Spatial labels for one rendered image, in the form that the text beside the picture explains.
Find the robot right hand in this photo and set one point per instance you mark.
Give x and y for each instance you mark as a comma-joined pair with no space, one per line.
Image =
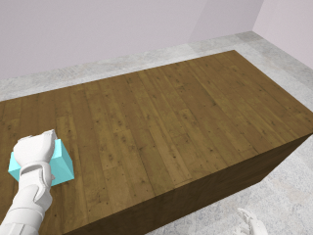
255,226

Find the robot left forearm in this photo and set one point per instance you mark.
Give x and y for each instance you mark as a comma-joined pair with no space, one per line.
27,211

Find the sponge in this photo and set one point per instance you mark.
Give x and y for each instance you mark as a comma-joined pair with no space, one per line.
60,163

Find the table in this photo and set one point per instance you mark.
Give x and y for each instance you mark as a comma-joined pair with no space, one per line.
151,146

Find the robot left hand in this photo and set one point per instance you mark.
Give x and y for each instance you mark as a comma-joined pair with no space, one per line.
39,148

